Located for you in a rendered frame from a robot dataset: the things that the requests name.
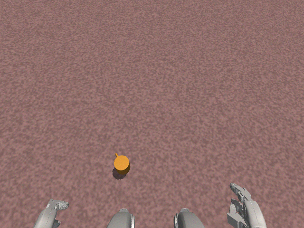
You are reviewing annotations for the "right robot hand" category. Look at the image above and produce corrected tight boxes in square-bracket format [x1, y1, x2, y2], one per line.
[227, 183, 267, 228]

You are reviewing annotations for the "mug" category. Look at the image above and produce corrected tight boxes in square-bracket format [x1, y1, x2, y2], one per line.
[114, 153, 130, 175]

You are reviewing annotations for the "left robot hand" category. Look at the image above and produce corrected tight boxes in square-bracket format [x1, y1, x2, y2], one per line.
[33, 199, 69, 228]

